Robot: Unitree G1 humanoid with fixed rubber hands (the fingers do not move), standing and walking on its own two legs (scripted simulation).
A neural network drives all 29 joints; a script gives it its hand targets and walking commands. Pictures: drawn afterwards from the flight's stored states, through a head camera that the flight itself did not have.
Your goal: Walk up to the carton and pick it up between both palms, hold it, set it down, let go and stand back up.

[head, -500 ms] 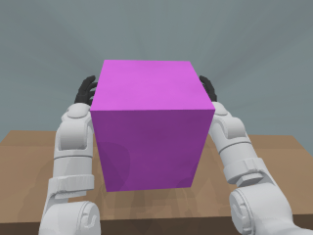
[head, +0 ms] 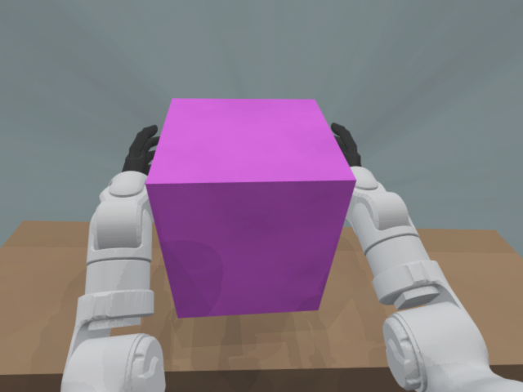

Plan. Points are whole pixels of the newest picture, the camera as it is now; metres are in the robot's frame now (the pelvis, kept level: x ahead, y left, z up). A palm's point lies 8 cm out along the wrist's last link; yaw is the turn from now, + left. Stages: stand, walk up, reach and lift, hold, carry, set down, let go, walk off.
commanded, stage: hold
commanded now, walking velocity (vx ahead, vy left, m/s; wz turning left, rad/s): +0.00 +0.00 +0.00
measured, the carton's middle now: (247, 207) +0.35 +0.01 +0.18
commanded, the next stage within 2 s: none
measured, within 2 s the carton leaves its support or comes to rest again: neither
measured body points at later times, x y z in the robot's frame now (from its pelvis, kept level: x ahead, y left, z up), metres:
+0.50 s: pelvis -0.01 +0.00 +0.00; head -0.07 +0.03 +0.44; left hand +0.37 +0.16 +0.22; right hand +0.38 -0.15 +0.22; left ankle +0.02 +0.13 -0.75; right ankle -0.01 -0.13 -0.75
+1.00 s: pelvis +0.00 +0.00 +0.00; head -0.08 +0.03 +0.44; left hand +0.38 +0.16 +0.22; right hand +0.38 -0.14 +0.23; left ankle +0.02 +0.13 -0.75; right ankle -0.01 -0.13 -0.75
